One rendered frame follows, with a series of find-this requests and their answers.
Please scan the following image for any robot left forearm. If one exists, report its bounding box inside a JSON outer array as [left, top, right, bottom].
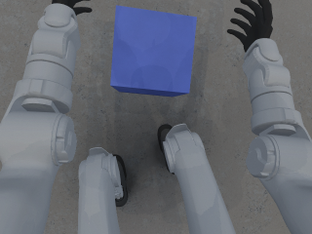
[[0, 3, 81, 161]]

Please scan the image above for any robot right forearm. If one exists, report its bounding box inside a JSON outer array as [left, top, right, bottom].
[[242, 38, 312, 142]]

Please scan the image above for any left robot hand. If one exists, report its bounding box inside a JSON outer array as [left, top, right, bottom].
[[52, 0, 92, 16]]

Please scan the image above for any carton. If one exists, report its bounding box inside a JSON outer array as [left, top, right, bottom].
[[110, 5, 197, 98]]

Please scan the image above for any robot right foot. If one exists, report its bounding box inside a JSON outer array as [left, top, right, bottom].
[[157, 124, 175, 175]]

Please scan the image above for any right robot hand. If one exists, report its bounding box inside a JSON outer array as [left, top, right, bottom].
[[227, 0, 273, 52]]

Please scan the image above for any left robot thigh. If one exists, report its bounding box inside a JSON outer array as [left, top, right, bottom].
[[77, 153, 121, 234]]

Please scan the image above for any left robot upper arm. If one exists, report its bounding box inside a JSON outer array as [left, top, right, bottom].
[[0, 110, 77, 234]]

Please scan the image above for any right robot upper arm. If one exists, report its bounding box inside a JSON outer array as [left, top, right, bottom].
[[246, 134, 312, 234]]

